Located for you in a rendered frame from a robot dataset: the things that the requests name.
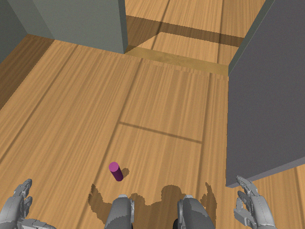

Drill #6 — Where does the left robot hand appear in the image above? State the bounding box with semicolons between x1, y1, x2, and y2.
0;179;56;229

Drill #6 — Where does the right robot hand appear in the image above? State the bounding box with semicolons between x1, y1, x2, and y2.
234;176;275;229

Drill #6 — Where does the can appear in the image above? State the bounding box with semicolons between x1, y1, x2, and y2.
109;162;123;181

